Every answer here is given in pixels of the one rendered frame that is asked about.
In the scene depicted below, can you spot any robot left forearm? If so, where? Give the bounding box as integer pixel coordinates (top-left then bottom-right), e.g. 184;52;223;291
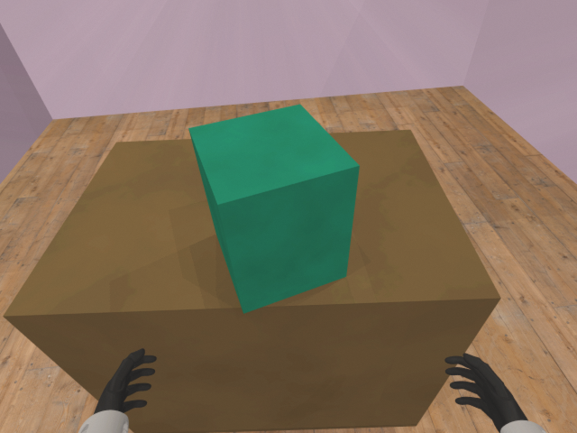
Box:
78;410;129;433

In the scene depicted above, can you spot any left robot hand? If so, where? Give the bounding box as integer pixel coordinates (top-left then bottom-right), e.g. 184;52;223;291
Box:
94;348;157;414

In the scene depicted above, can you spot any pedestal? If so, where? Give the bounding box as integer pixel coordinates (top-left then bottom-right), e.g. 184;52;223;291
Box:
3;130;501;433

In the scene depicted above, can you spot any carton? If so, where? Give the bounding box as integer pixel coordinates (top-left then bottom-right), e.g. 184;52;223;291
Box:
188;105;360;314

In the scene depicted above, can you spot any right robot hand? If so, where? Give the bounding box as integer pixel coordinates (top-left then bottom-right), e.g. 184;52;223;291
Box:
444;353;528;433

